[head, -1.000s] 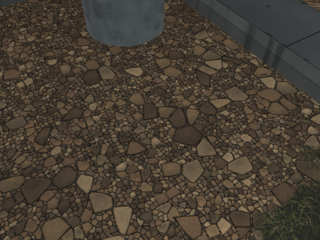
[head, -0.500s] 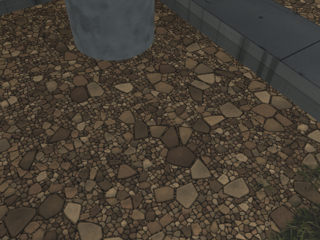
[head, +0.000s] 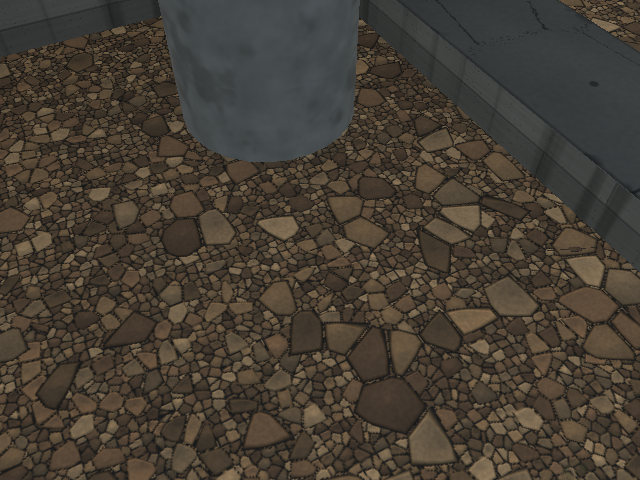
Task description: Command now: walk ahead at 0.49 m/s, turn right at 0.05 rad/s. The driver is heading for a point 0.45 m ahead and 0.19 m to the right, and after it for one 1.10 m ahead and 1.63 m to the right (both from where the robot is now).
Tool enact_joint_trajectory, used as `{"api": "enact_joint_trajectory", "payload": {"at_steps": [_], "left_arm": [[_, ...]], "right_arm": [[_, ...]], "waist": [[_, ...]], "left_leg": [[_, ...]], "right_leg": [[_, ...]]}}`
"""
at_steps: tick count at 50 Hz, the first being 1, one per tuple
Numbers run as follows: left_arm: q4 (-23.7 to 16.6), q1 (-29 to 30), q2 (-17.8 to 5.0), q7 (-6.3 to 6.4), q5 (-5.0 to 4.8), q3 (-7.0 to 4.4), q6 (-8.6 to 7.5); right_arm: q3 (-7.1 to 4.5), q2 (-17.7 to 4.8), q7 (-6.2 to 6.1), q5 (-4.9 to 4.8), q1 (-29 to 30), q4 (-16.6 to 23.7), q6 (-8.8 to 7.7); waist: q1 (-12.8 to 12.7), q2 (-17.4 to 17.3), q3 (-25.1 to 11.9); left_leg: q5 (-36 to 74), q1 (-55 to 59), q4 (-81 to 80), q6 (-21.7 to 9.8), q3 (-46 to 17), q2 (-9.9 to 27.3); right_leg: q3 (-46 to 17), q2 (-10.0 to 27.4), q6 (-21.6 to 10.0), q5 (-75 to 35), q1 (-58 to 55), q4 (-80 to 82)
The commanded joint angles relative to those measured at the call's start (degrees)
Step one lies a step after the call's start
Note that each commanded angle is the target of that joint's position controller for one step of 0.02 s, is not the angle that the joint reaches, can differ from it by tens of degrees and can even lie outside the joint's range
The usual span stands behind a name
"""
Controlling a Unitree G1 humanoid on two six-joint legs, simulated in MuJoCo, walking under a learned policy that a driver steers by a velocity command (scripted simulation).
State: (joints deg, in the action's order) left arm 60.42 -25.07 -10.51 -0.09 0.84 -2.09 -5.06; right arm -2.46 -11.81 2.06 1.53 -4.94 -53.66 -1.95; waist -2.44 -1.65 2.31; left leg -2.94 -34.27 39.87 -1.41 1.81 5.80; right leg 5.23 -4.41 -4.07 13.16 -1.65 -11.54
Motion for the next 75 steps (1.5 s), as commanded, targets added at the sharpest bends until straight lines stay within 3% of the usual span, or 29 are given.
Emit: {"api": "enact_joint_trajectory", "payload": {"at_steps": [1,5,7,8,9,10,11,14,19,28,31,33,34,35,36,37,39,41,44,50,61,65,67,68,69,70,71,73,75], "left_arm": [[-1.3,-2.8,-7.7,0.44,0.07,-1.27,-0.67],[-1.2,-1.2,-9.6,0.92,0.72,-1.79,-0.1],[-1.8,0.4,-9.0,0.59,0.18,-1.56,-0.02],[-4.3,-0.8,-4.7,0.2,-1.35,-0.38,-0.19],[-4.2,-5.6,-2.8,0.47,-2.14,-0.4,0.25],[-3.7,-0.9,-8.0,0.82,-0.8,-1.85,1.03],[-4.5,2.3,-6.9,0.32,-0.61,-1.92,0.91],[-4.7,3.1,-4.2,-0.83,0.73,-2.07,2.68],[-8.2,10.5,-3.2,-2.08,0.99,-2.15,4.67],[-15.3,26.3,-3.7,-3.69,1.3,-1.02,4.45],[-14.9,22.8,-5.0,-3.21,1.63,-1.69,4.3],[-11.2,10.4,-6.8,-2.24,1.88,-2.91,3.14],[-9.3,3.2,-10.5,-1.35,2.7,-4.31,2.36],[-10.7,5.7,-18.8,-0.8,2.71,-6.14,2.56],[-11.6,1.1,-19.3,-0.33,0.17,-6.34,3.55],[-11.6,5.4,-17.9,0.28,-0.08,-5.87,3.85],[-12.6,12.0,-11.5,0.64,-1.15,-4.32,3.9],[-13.3,13.7,-9.6,0.78,-1.43,-3.4,3.75],[-13.3,11.7,-12.6,0.47,-0.53,-4.07,3.0],[-14.1,7.2,-13.7,1.05,-0.68,-4.34,4.42],[-16.2,5.4,-15.5,1.22,0.3,-4.95,6.23],[-17.5,9.6,-16.3,0.82,-0.21,-5.15,6.84],[-18.9,12.9,-14.7,0.97,-1.36,-4.62,6.77],[-19.3,7.8,-9.7,1.06,-1.09,-3.41,6.62],[-18.9,5.6,-13.8,1.49,-0.08,-4.49,7.21],[-18.1,5.5,-15.7,1.37,1.26,-4.92,7.56],[-17.2,6.8,-15.8,0.82,1.18,-5.15,7.93],[-17.2,7.6,-15.1,-0.68,0.16,-5.01,8.72],[-17.5,8.7,-14.5,-1.59,-0.56,-4.58,8.98]], "right_arm": [[-0.24,-2.6,-0.04,-0.17,7.1,4.9,-0.74],[-1.08,-4.5,-0.65,-0.22,4.0,5.3,-1.98],[-2.7,-7.9,-1.82,0.78,-12.6,0.3,-3.39],[-4.15,-14.0,-2.75,2.4,-22.1,-0.4,-3.91],[-4.95,-17.1,-2.35,1.65,-22.2,-0.8,-3.05],[-3.8,-11.9,-2.17,0.66,-16.3,0.5,-2.46],[-2.7,-8.0,-1.98,0.24,-10.7,1.6,-2.66],[-1.48,-3.9,-2.48,-0.26,-8.4,0.9,-3.65],[-1.65,-4.9,-2.81,-0.56,-13.6,-1.0,-5.28],[-1.99,-7.3,-3.63,-0.32,-19.5,-2.9,-4.54],[-2.53,-9.2,-4.13,-0.1,-19.1,-2.9,-3.26],[-3.03,-10.7,-4.06,-0.5,-18.2,-2.1,-1.93],[-2.92,-10.4,-3.79,-1.12,-17.3,-0.9,-1.86],[-1.55,-2.9,-2.86,-2.06,-21.6,3.1,-2.02],[-2.45,-8.2,-2.91,-1.45,-15.9,4.5,-2.15],[-1.95,-6.4,-3.02,-2.09,-12.1,5.8,-2.41],[-1.92,-6.6,-3.45,-0.72,-11.4,5.2,-2.12],[-2.09,-6.5,-3.3,0.91,-13.7,5.3,0.22],[-1.75,-5.3,-3.16,0.49,-13.1,6.5,2.12],[-1.93,-7.7,-3.49,0.11,-4.2,10.5,3.53],[-1.03,-9.2,-4.26,-1.42,1.4,14.8,2.96],[-0.81,-10.0,-4.62,-1.93,-2.5,15.0,2.22],[-1.17,-11.6,-5.35,-0.84,-7.4,14.0,1.43],[-1.68,-16.1,-5.93,-0.35,-5.9,15.1,1.48],[-1.87,-17.7,-5.34,-0.82,-5.9,15.7,2.34],[-1.58,-15.5,-4.9,-1.11,-7.1,15.7,2.69],[-0.72,-12.4,-4.63,-1.36,-5.2,16.0,2.75],[-0.44,-11.6,-4.78,-0.52,-1.8,16.9,2.93],[-0.66,-12.1,-4.67,-0.07,-3.4,16.7,2.81]], "waist": [[-0.5,4.7,4.7],[2.0,5.5,2.7],[8.7,2.0,-6.7],[10.8,-5.9,-15.9],[8.4,-14.1,-20.4],[6.8,-3.9,-12.9],[5.2,-1.9,-6.1],[1.8,-3.4,-0.9],[1.3,-2.4,1.0],[4.0,-2.2,4.3],[1.8,-3.7,1.9],[-2.9,-2.9,-5.3],[-6.6,0.7,-10.3],[-0.8,15.5,-16.4],[-4.3,5.0,-22.1],[-2.5,3.8,-14.8],[1.2,0.8,-5.3],[3.8,1.3,-5.4],[4.4,1.8,-7.2],[1.3,4.9,-6.7],[-0.3,6.8,-4.6],[2.0,8.0,-4.3],[4.7,4.5,-4.7],[1.0,-9.2,-6.7],[1.0,-11.8,-7.1],[0.8,-7.1,-6.1],[0.4,-3.6,-3.7],[-0.5,-6.3,-2.5],[0.8,-7.8,-3.7]], "left_leg": [[1.4,1.1,-4.6,-0.3,1.6,-1.5],[-6.3,8.6,-9.7,-2.1,1.7,-4.3],[-5.0,31.7,-15.1,-4.6,0.5,-4.1],[-13.5,48.8,-17.5,-8.4,-18.0,12.2],[-15.8,54.2,-24.7,-12.7,-36.8,21.5],[-21.1,46.3,-25.3,-10.6,-31.4,18.0],[-18.9,38.0,-27.2,-8.9,-23.4,15.6],[-7.1,27.5,-30.4,-5.3,-8.9,10.3],[2.8,28.2,-32.2,-6.2,0.4,9.6],[16.0,36.3,-29.9,-5.8,11.0,10.3],[40.7,40.6,-18.9,-4.8,14.0,10.5],[44.1,38.3,1.7,-3.4,14.5,9.6],[26.8,28.0,18.2,-0.9,14.8,7.6],[-32.2,1.2,41.3,3.1,13.0,-3.6],[-31.9,-1.8,46.5,3.4,-0.1,-5.8],[-25.2,-4.8,44.8,2.9,-2.4,-2.7],[-19.8,-1.4,35.6,2.8,-2.7,0.0],[-18.9,4.2,30.6,3.9,-3.1,0.1],[-16.4,4.6,25.7,4.8,-2.5,-0.9],[-11.4,-1.8,19.1,5.5,-4.1,-1.4],[-18.7,2.6,6.4,3.3,-6.5,-6.3],[-17.5,14.0,-7.2,2.1,-6.5,-8.2],[-5.6,27.9,-22.4,0.7,-9.5,-3.4],[8.2,35.1,-23.8,-3.2,-22.9,12.0],[21.7,32.8,-22.0,-11.5,-31.7,18.6],[24.5,31.1,-21.3,-14.1,-29.0,19.0],[22.3,28.5,-21.0,-12.6,-22.2,14.7],[19.1,27.3,-21.0,-8.9,-12.5,8.1],[22.0,28.6,-20.3,-8.9,-8.6,6.4]], "right_leg": [[-8.8,16.4,-7.9,-16.9,3.5,4.3],[-10.6,17.6,-6.6,-31.1,-0.3,-4.5],[-7.2,12.4,-4.2,-33.2,7.0,-24.2],[-3.9,7.3,-2.0,-12.9,21.8,-43.1],[-3.8,0.5,-1.2,18.1,34.8,-56.0],[-8.2,5.1,-2.2,13.4,37.3,-59.7],[-8.5,7.2,-2.2,7.8,37.1,-58.4],[-7.6,10.0,-1.1,2.5,32.9,-54.8],[-5.8,11.1,0.5,-5.3,39.8,-52.1],[1.8,8.3,-1.9,-10.4,36.9,-27.1],[4.9,3.6,-4.9,-2.6,30.6,-24.9],[4.8,-0.8,-7.4,-3.6,17.1,-19.3],[-2.1,3.5,-9.8,-10.5,3.8,-14.9],[-29.8,23.9,-19.8,-37.3,-17.0,-18.4],[-38.2,25.9,-21.9,-46.8,-16.7,-13.9],[-29.0,24.9,-20.4,-50.3,-10.6,-12.7],[-20.9,18.6,-15.0,-47.0,3.1,-9.4],[-17.7,15.4,-13.1,-46.6,9.7,-7.8],[-16.5,13.2,-11.9,-50.3,11.1,-8.3],[-21.7,12.2,-8.1,-37.8,7.3,-7.9],[-32.1,12.7,-9.8,-39.8,3.0,-13.1],[-35.6,10.0,-6.5,-35.5,6.4,-14.9],[-32.6,4.8,-1.0,-20.0,15.0,-20.3],[-22.0,-2.2,2.3,8.0,22.2,-32.4],[-13.6,-7.9,3.3,26.5,29.0,-42.0],[-12.7,-3.8,4.2,24.6,29.6,-51.3],[-12.8,-2.1,4.8,20.3,29.6,-54.6],[-11.1,-0.9,6.4,14.2,29.7,-56.6],[-9.4,-1.0,7.7,12.2,29.8,-57.0]]}}
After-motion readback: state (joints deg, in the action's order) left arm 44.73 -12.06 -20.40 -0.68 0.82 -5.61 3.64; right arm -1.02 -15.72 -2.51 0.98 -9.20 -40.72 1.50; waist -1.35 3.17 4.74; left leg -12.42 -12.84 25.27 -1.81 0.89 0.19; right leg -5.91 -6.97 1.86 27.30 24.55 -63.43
